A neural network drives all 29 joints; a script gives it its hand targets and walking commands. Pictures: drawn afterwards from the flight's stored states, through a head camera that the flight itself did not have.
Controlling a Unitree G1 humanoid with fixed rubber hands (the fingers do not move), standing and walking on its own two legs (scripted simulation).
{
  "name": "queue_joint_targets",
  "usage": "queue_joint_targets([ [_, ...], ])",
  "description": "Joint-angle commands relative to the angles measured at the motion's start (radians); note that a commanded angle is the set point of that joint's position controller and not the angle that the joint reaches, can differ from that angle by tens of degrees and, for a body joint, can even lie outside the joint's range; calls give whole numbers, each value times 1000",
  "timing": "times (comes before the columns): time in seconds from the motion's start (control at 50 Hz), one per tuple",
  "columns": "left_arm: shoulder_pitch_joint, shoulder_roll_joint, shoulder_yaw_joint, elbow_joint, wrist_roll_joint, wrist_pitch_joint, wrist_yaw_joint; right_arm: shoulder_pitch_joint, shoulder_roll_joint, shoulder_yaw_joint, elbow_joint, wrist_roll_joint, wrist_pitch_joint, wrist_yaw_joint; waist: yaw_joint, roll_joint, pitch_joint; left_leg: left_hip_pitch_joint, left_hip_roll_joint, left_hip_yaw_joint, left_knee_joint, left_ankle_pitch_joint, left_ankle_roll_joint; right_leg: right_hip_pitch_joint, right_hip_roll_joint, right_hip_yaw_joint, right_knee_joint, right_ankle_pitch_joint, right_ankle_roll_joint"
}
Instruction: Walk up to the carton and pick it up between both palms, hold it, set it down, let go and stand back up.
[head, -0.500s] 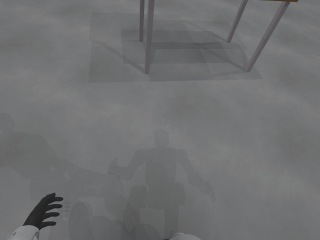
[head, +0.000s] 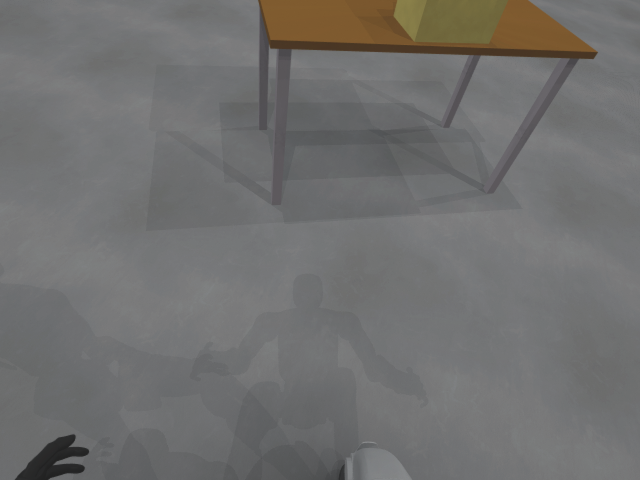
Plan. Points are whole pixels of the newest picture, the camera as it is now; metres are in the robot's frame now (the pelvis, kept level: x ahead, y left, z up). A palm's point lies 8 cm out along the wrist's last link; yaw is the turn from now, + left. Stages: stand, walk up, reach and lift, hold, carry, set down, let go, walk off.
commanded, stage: walk up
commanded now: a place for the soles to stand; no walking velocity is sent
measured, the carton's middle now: out of the picture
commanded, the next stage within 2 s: none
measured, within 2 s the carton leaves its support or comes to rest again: neither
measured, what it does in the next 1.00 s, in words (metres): walks ahead: right foot, then left foot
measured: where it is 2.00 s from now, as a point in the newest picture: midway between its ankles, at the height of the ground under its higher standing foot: (404, 310)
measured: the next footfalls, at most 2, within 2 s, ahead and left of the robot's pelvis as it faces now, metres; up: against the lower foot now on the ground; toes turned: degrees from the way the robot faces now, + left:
right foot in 0.10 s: +0.23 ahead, -0.17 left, +0.00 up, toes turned -2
left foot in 0.36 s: +0.33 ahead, +0.05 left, +0.00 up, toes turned +8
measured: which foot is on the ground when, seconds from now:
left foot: down 0.00-0.10, up 0.12-0.34, down 0.36-0.80, up 0.82-1.00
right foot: up 0.00-0.08, down 0.10-0.36, up 0.38-0.78, down 0.80-1.00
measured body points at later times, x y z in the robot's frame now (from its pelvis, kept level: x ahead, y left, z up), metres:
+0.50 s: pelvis +0.25 -0.06 -0.01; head +0.25 -0.02 +0.44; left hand +0.33 +0.27 -0.14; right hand +0.31 -0.40 -0.07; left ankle +0.29 +0.04 -0.73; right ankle +0.25 -0.21 -0.67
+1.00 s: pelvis +0.43 -0.20 -0.01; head +0.45 -0.19 +0.44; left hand +0.54 +0.13 -0.10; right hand +0.50 -0.55 -0.10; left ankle +0.48 -0.07 -0.70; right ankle +0.48 -0.30 -0.73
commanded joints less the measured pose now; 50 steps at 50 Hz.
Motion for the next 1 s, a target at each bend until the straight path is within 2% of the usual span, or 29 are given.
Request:
queue_joint_targets([
  [0.0, -146, 126, 37, -118, -5, -32, 0, -15, -330, -104, -41, 5, -6, -23, -7, 263, -10, -2, 171, -113, -166, 475, 212, 69, 77, -95, -86, 9, -23],
  [0.02, -113, 134, 47, -114, -7, -27, 2, -53, -344, -104, -57, 8, -4, -27, 19, 243, -17, -70, 189, -115, -124, 489, 216, 173, 72, -76, -109, 26, -38],
  [0.04, 40, 137, 64, -90, -6, -22, 12, -81, -341, -98, -61, 5, 8, -32, 115, 259, -127, -55, 178, -74, 25, 560, 187, 343, 119, -101, -160, -17, -55],
  [0.06, 157, 185, 90, -35, -6, -30, 22, -36, -261, -78, -53, 2, 13, -27, 177, 73, -181, -159, 121, -30, 265, 474, 155, 542, 122, -36, -217, -29, -86],
  [0.08, 350, 273, 122, -23, 14, -32, 47, -36, -181, -46, -80, 3, 12, -27, 280, -170, -286, -377, 43, -15, 616, 241, 122, 773, -25, 168, -259, -245, -129],
  [0.1, 258, 302, 128, -58, 1, -41, 56, -110, -124, -29, -133, 9, 1, -39, 229, -236, -157, -699, -91, -82, 760, -199, 114, 730, -209, 558, -498, -423, -192],
  [0.12, 141, 308, 119, -111, -27, -44, 55, -80, -221, -60, -106, 22, 12, -46, 165, -67, -183, -630, -21, -208, 754, -89, 119, 584, -269, 601, -550, -562, -215],
  [0.16, 57, 257, 107, -112, -41, -55, 60, -22, -262, -52, -26, 14, 13, -38, 81, -8, -66, -529, 50, -146, 582, -65, 73, 420, -174, 395, -474, -391, -276],
  [0.18, 26, 217, 99, -130, -24, -55, 61, 15, -245, -57, 5, 23, 8, -29, 61, -123, -48, -485, 52, -132, 448, -81, 63, 397, -107, 267, -454, -329, -247],
  [0.24, 26, 197, 82, -149, -1, -57, 51, 41, -217, -72, 27, 18, 10, -11, 60, -151, -34, -332, 19, -60, 279, -51, 62, 261, -114, 215, -497, -281, -264],
  [0.3, -21, 173, 70, -171, -5, -49, 42, 68, -179, -76, 14, 15, 4, -7, 22, -96, -49, -152, -17, -14, 133, 99, 75, 170, -87, 157, -461, -326, -240],
  [0.34, -61, 119, 55, -185, -6, -40, 36, 158, -225, -100, 38, -1, -9, -16, -63, 69, -54, 146, -31, -63, 82, 159, 95, -102, -11, 53, -257, -393, -175],
  [0.36, -75, 79, 37, -236, 9, -46, 43, 310, -261, -119, 54, -3, -18, -36, -147, 259, -122, 299, 126, -342, -156, -173, 146, -193, 76, -32, 92, -298, -112],
  [0.38, -47, 72, 38, -243, -2, -41, 49, 262, -359, -129, 6, -14, -24, -50, -103, 353, -105, 262, 371, -883, -367, -361, 206, -357, 178, 67, 344, -280, -62],
  [0.4, 38, 192, 57, -204, 9, -34, 65, 138, -366, -125, -53, 29, -14, -58, -31, 157, -71, 177, 432, -898, -382, -430, 232, -309, 101, 154, 441, -231, -47],
  [0.42, -15, 219, 65, -188, 4, -29, 64, 87, -335, -118, -38, 20, -16, -59, -30, 52, -12, 125, 371, -751, -301, -319, 271, -307, 61, 170, 447, -157, -15],
  [0.44, 37, 170, 58, -160, -9, -36, 60, 68, -293, -99, -46, 11, -23, -59, -4, 128, -13, 121, 292, -541, -280, -146, 233, -300, 42, 173, 393, -101, -1],
  [0.5, 59, 166, 54, -118, -8, -37, 46, 71, -242, -83, -58, 21, -27, -50, 12, 217, -60, 88, 183, -220, -177, 469, 207, -168, 36, 70, 278, -58, 29],
  [0.62, -81, 130, 48, -169, 3, 2, 12, 19, -304, -112, -61, 11, -17, -46, 8, 267, -5, -44, 192, -202, -206, 348, 224, -51, 0, 24, 104, 11, 15],
  [0.66, -105, 122, 54, -152, 3, -2, 5, 60, -300, -108, -53, 11, -14, -46, -11, 200, -37, 15, 198, -181, -178, 435, 209, -17, 19, -5, 21, 24, -6],
  [0.72, -70, 114, 61, -137, -14, -7, 3, -23, -353, -114, -55, 8, -3, -52, 49, 307, -52, -109, 210, -151, -113, 372, 196, 171, 26, -4, -68, -2, -41],
  [0.74, -53, 115, 63, -117, -6, -5, 4, -31, -349, -97, -56, 2, 9, -56, 71, 210, -66, -149, 186, -100, -23, 416, 201, 276, 103, -94, -107, -43, -39],
  [0.78, 285, 246, 138, -41, 13, -17, 40, 4, -199, -42, -56, -5, 18, -59, 252, -149, -229, -402, 53, -33, 558, 189, 125, 660, 2, 150, -291, -282, -93],
  [0.8, 220, 304, 125, -73, 7, -24, 56, -54, -145, -38, -109, 16, 9, -63, 216, -308, -163, -656, -78, -109, 715, -179, 111, 639, -162, 501, -492, -475, -154],
  [0.82, 139, 333, 137, -116, -5, -31, 56, -42, -232, -54, -86, 14, 13, -67, 150, -92, -151, -642, -30, -196, 724, -123, 108, 555, -254, 612, -518, -507, -257],
  [0.84, 80, 310, 127, -123, -24, -33, 61, 2, -266, -66, -55, 13, 8, -61, 103, -38, -175, -567, -23, -211, 702, -124, 96, 533, -267, 604, -495, -540, -274],
  [0.88, 7, 223, 113, -138, -31, -40, 63, 62, -253, -72, 16, 3, 16, -54, 37, -91, -31, -468, 35, -147, 507, -43, 75, 342, -126, 330, -468, -356, -234],
  [0.96, 18, 180, 79, -171, -3, -41, 54, 90, -198, -86, 36, 6, 19, -37, 45, -148, -8, -326, -1, -59, 306, 3, 80, 196, -124, 224, -494, -337, -255],
  [0.98, 31, 154, 76, -167, 4, -38, 48, 50, -197, -82, 23, 3, 16, -34, 59, -64, -22, -288, -26, -35, 282, 15, 86, 198, -104, 212, -510, -355, -253],
])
